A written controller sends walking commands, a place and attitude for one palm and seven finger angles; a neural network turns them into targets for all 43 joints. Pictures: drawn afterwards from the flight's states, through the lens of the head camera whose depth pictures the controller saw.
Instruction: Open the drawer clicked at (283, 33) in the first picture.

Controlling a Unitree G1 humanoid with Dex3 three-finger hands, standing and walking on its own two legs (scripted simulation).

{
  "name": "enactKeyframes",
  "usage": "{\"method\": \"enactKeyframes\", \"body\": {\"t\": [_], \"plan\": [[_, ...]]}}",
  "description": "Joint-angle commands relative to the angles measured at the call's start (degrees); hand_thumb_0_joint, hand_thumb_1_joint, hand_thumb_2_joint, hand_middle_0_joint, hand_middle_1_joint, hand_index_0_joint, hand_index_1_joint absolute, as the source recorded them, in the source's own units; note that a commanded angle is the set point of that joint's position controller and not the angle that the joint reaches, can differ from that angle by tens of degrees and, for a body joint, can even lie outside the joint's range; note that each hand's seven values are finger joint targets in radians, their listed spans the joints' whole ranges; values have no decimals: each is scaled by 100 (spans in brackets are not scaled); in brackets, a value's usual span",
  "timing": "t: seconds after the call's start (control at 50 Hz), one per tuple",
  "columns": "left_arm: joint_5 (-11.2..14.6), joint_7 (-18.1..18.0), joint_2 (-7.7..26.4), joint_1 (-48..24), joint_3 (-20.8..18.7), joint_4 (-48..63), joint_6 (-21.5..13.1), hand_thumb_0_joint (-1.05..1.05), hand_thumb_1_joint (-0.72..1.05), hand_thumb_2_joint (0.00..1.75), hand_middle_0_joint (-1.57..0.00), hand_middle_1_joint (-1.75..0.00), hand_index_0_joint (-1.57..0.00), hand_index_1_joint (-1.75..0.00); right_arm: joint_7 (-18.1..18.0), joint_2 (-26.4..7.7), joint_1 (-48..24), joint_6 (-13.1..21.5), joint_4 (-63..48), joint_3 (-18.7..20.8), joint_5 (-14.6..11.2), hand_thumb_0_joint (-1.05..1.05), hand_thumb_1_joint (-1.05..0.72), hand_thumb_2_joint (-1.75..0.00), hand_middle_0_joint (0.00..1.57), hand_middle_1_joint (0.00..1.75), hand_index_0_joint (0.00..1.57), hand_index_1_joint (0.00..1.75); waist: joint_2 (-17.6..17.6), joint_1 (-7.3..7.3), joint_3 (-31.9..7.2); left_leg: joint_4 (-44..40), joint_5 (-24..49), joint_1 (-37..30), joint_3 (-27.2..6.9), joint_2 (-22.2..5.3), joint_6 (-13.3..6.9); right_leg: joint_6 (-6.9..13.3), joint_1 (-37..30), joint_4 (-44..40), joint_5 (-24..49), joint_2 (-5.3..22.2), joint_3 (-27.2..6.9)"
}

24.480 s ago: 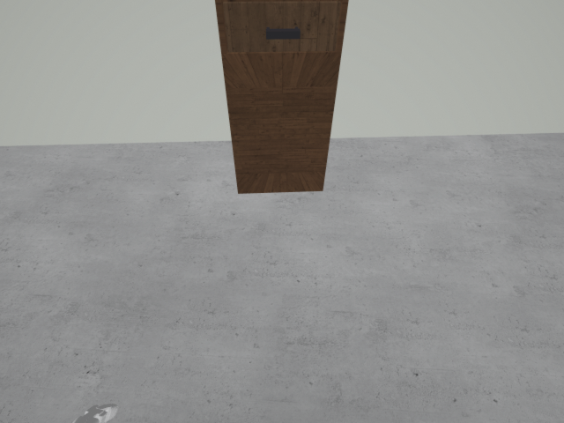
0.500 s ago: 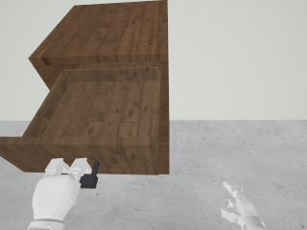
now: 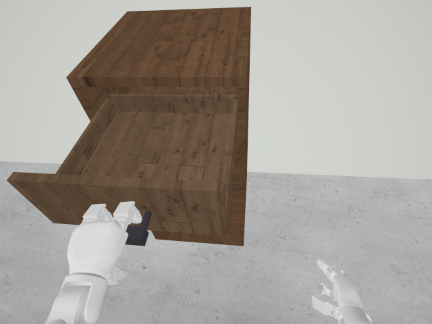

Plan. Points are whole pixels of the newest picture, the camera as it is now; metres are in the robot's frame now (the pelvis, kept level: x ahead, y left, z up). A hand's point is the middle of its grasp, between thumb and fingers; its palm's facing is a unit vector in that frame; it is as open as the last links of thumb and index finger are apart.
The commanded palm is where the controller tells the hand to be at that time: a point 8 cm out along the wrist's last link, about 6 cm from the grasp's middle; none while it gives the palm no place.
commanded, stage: open the thumb to release the handle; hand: left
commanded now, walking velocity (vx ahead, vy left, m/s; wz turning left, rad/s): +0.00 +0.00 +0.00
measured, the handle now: (118, 223) +0.27 +0.23 +0.05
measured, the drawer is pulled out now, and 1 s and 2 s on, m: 0.30 0.30 0.30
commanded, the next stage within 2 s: lift the hand off the handle in 0.06 s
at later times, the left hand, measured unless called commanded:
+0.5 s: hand (116, 250) +0.22 +0.22 +0.03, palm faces +0.06 -0.08 -1.00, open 13.5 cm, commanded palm +0.20 +0.22 +0.09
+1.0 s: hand (105, 233) +0.23 +0.22 +0.09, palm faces +0.07 -0.10 -0.99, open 13.2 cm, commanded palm +0.21 +0.22 +0.16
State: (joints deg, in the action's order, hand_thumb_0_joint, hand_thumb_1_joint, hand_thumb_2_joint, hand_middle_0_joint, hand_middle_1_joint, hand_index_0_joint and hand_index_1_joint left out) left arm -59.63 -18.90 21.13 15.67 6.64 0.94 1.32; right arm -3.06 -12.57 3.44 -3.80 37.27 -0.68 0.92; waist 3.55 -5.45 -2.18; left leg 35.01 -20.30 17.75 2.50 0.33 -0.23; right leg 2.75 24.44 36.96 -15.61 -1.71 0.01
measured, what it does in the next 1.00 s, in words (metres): stands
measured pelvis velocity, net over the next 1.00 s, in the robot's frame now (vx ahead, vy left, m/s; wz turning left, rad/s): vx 0.01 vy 0.02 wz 0.02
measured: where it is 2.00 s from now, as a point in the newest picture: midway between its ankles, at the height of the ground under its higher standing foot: outside the picture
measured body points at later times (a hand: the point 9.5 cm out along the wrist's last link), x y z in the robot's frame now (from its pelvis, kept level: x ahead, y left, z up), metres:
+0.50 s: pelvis +0.00 +0.01 +0.00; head +0.02 -0.03 +0.45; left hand +0.22 +0.22 +0.08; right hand +0.22 -0.20 -0.11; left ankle -0.02 +0.12 -0.72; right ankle +0.04 -0.09 -0.72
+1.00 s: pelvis +0.01 +0.02 +0.01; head +0.01 -0.03 +0.46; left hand +0.22 +0.23 +0.14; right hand +0.25 -0.17 -0.09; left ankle -0.02 +0.12 -0.72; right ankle +0.04 -0.09 -0.72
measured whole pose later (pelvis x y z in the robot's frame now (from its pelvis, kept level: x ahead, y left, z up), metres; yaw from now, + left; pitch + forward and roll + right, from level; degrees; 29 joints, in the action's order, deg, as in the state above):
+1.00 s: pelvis +0.01 +0.02 +0.01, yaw +1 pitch -1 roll +1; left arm -56.6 -9.8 23.0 14.4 10.3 13.2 5.4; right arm -1.2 -13.3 2.3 -5.5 37.6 -1.1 1.3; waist 6.3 -7.8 -0.2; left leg 27.4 -17.5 9.3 1.4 1.4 -1.2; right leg 1.6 15.3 29.2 -13.2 -0.7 0.7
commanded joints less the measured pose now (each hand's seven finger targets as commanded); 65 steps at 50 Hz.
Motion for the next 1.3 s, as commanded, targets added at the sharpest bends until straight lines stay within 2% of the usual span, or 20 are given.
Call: {"method": "enactKeyframes", "body": {"t": [0.0,0.12,0.14,0.16,0.3,0.42,0.44,0.52,0.7,0.8,0.82,0.9,0.96,1.06,1.12,1.14,1.2,1.22,1.26,1.28], "plan": [[33,-193,1043,-387,-1057,919,56,0,-50,30,-30,-120,-30,-120,-21,-526,-804,320,-932,204,-9,0,-90,-90,20,30,20,30,-300,-128,-919,-518,776,231,-143,238,-49,-30,-1077,-798,419,70,-552],[-18,-245,956,-643,-962,969,-73,0,-50,30,-30,-120,-30,-120,12,-549,-760,358,-937,235,27,0,-90,-90,20,30,20,30,-416,-65,-776,-512,606,299,-134,233,-71,-39,-921,-875,159,114,-570],[27,-223,448,-412,-452,1455,-81,0,-50,30,-30,-120,-30,-120,72,-498,-789,389,-1049,262,51,0,-90,-90,20,30,20,30,-235,-93,-960,-498,740,124,-141,242,-78,-25,-964,-854,270,133,-545],[2,-252,644,-457,-617,1396,-87,0,-50,30,-30,-120,-30,-120,86,-520,-743,394,-977,291,34,0,-90,-90,20,30,20,30,-318,-23,-967,-471,835,94,-139,221,-67,-12,-924,-815,389,97,-512],[-181,-345,672,-857,-568,1221,27,0,-50,30,-30,-120,-30,-120,99,-565,-752,343,-940,285,58,0,-90,-90,20,30,20,30,-502,28,-874,-478,712,152,-178,202,-49,-10,-755,-801,245,82,-463],[-162,-303,362,-1230,-167,1097,123,0,-50,30,-30,-120,-30,-120,84,-527,-728,351,-898,277,37,0,-90,-90,20,30,20,30,-352,43,-1101,-491,867,-25,-201,178,-57,-16,-793,-693,423,81,-289],[-140,-300,558,-1345,-343,1021,145,0,-50,30,-30,-120,-30,-120,67,-545,-709,325,-839,288,24,0,-90,-90,20,30,20,30,-521,63,-1118,-496,910,5,-214,179,-47,-20,-854,-689,520,67,-299],[-84,-198,609,-1280,-326,1637,191,0,-50,30,-30,-120,-30,-120,77,-504,-802,303,-923,251,39,0,-90,-90,20,30,20,30,-350,-46,-1373,-551,1306,-247,-222,177,-48,-16,-1136,-660,897,91,-289],[36,95,817,-1608,-430,2223,198,0,-50,30,-30,-120,-30,-120,94,-456,-984,241,-945,161,52,0,-90,-90,20,30,20,30,-147,-47,-927,-831,1428,-523,-304,123,-30,3,-1190,-909,819,58,-294],[138,271,926,-1640,-493,2586,240,0,-50,30,-30,-120,-30,-120,127,-455,-1033,192,-959,138,25,0,-90,-90,20,30,20,30,-120,-79,-1082,-953,1634,-738,-312,103,-14,-7,-1436,-1009,974,53,-305],[160,307,763,-1599,-330,2771,221,0,-50,30,-30,-120,-30,-120,151,-433,-996,210,-978,116,37,0,-90,-90,20,30,20,30,-110,-93,-1177,-969,1754,-802,-306,92,-31,-15,-1498,-988,1051,91,-231],[251,438,1039,-1644,-566,2857,291,0,-50,30,-30,-120,-30,-120,149,-472,-1109,154,-949,98,2,0,-90,-90,20,30,20,30,-65,-87,-1016,-1083,1808,-860,-335,75,3,-12,-1634,-1141,1173,54,-298],[243,591,899,-1671,-380,2763,370,0,-50,30,-30,-120,-30,-120,177,-461,-1126,86,-893,69,4,0,-90,-90,20,30,20,30,-100,-115,-804,-1228,1769,-856,-294,78,-17,-26,-1672,-1256,1103,79,-205],[355,770,1316,-2022,-688,2980,367,0,-50,30,-30,-120,-30,-120,139,-505,-1190,50,-883,42,-25,0,-90,-90,20,30,20,30,-35,-151,-968,-1378,1834,-1024,-314,75,-32,-37,-1964,-1392,1197,89,-256],[471,833,1291,-2220,-668,3326,245,0,-50,30,-30,-120,-30,-120,153,-455,-1198,159,-937,-19,-29,0,-90,-90,20,30,20,30,-37,-140,-1208,-1378,2010,-1141,-341,59,-34,-45,-2098,-1386,1303,133,-227],[571,838,1497,-2078,-900,3250,223,0,-50,30,-30,-120,-30,-120,122,-497,-1176,110,-869,44,-52,0,-90,-90,20,30,20,30,51,-151,-1074,-1466,2037,-1156,-358,53,9,-32,-2157,-1456,1375,80,-284],[622,933,1444,-2205,-878,3321,242,0,-50,30,-30,-120,-30,-120,161,-492,-1329,139,-932,-13,-108,0,-90,-90,20,30,20,30,71,-123,-884,-1494,1971,-1152,-389,28,18,-32,-2068,-1543,1253,87,-290],[555,984,1234,-2288,-641,3271,237,0,-50,30,-30,-120,-30,-120,199,-454,-1254,160,-874,-37,-58,0,-90,-90,20,30,20,30,-67,-120,-974,-1490,2056,-1195,-340,43,-13,-46,-2055,-1537,1233,142,-198],[675,1057,1445,-2126,-828,3284,281,0,-50,30,-30,-120,-30,-120,202,-534,-1255,100,-865,20,-92,0,-90,-90,20,30,20,30,-18,-169,-890,-1580,2150,-1163,-352,51,13,-55,-2196,-1574,1429,114,-197],[667,1112,1347,-2318,-675,3418,302,0,-50,30,-30,-120,-30,-120,224,-524,-1295,101,-899,4,-95,0,-90,-90,20,30,20,30,8,-141,-936,-1590,2087,-1218,-336,53,7,-77,-2163,-1593,1358,132,-174]]}}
